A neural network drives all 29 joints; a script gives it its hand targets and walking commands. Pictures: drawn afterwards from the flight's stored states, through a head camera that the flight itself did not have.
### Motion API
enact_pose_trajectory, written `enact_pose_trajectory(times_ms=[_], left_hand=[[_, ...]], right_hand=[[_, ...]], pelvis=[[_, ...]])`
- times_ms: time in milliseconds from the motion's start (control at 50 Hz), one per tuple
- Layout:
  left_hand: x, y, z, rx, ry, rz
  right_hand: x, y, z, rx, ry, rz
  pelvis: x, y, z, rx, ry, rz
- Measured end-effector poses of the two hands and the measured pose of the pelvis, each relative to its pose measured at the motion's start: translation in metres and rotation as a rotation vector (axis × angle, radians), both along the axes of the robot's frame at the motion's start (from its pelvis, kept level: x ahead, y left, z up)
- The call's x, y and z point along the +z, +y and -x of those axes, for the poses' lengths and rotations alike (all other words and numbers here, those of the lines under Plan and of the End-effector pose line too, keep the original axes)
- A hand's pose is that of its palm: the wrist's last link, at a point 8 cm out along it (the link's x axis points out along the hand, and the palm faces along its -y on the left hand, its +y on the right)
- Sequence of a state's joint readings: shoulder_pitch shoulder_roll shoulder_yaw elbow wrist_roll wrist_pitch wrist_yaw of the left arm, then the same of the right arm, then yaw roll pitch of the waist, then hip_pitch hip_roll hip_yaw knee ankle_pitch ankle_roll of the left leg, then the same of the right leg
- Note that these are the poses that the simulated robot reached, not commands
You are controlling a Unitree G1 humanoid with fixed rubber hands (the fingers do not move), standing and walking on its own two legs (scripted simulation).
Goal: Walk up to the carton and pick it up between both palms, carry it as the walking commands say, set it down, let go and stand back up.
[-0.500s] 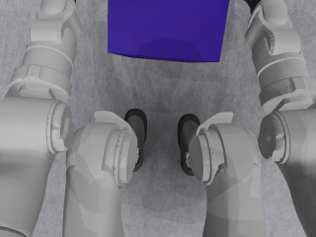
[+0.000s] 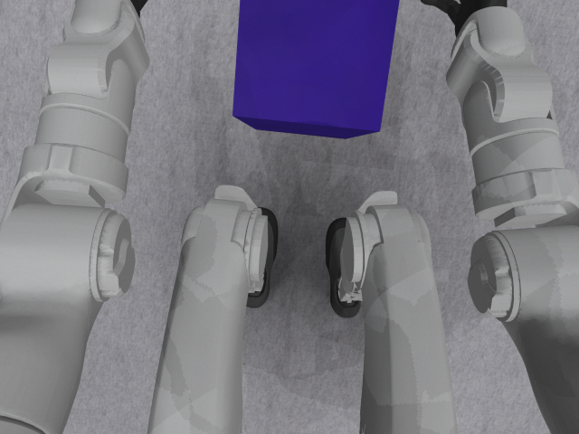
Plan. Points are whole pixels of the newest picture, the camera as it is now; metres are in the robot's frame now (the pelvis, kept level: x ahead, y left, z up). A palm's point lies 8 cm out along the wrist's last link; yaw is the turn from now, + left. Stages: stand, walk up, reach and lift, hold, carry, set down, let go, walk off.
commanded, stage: set down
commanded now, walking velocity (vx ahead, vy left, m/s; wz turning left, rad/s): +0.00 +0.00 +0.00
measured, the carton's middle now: (311, 50) +0.54 +0.00 -0.31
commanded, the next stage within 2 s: let go in 0.82 s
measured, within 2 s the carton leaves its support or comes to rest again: neither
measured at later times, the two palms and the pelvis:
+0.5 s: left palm out of the picture +0.54 +0.20 +0.02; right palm out of the picture +0.53 -0.16 +0.01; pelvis +0.01 +0.01 +0.13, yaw +1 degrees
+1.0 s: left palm out of the picture +0.51 +0.21 +0.10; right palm out of the picture +0.51 -0.17 +0.09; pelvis +0.02 +0.01 +0.22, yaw -1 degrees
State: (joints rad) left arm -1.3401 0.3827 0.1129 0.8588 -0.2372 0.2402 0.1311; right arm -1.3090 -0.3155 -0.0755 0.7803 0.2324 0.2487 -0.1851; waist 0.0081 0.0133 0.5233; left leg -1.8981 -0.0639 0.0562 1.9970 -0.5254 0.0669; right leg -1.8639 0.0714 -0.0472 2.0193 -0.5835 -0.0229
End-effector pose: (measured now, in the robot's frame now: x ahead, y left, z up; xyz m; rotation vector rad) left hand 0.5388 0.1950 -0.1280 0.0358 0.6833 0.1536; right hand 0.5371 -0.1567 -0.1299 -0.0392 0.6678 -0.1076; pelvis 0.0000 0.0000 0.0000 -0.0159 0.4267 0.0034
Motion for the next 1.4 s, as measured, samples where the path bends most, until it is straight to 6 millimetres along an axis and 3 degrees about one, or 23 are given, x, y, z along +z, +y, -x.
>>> enact_pose_trajectory(times_ms=[380, 680, 820, 960, 1100, 1280, 1400], left_hand=[[0.114, 0.006, -0.001, -0.032, -0.01, -0.011], [0.202, 0.008, 0.011, -0.049, 0.018, -0.025], [0.229, 0.009, 0.01, -0.065, 0.023, -0.047], [0.228, 0.011, 0.017, -0.091, 0.044, -0.08], [0.235, 0.016, 0.069, -0.107, 0.091, -0.089], [0.288, 0.031, 0.146, -0.104, 0.165, -0.1], [0.331, 0.039, 0.174, -0.09, 0.14, -0.085]], right_hand=[[0.109, 0.004, -0.001, 0.013, -0.019, -0.001], [0.198, -0.006, 0.009, -0.003, -0.014, -0.002], [0.221, -0.011, 0.013, 0.005, 0.018, 0.025], [0.221, -0.013, 0.018, 0.014, 0.041, 0.054], [0.23, -0.026, 0.067, 0.011, 0.081, 0.078], [0.28, -0.059, 0.15, -0.012, 0.163, 0.083], [0.326, -0.071, 0.179, -0.034, 0.126, 0.062]], pelvis=[[0.094, 0.004, -0.006, 0.003, -0.024, -0.019], [0.175, 0.006, -0.006, -0.012, -0.067, -0.035], [0.204, 0.007, -0.009, -0.02, -0.072, -0.039], [0.217, 0.007, -0.015, -0.023, -0.076, -0.038], [0.236, 0.008, -0.028, -0.029, -0.129, -0.038], [0.266, 0.007, -0.048, -0.04, -0.222, -0.038], [0.284, 0.006, -0.066, -0.048, -0.255, -0.037]])
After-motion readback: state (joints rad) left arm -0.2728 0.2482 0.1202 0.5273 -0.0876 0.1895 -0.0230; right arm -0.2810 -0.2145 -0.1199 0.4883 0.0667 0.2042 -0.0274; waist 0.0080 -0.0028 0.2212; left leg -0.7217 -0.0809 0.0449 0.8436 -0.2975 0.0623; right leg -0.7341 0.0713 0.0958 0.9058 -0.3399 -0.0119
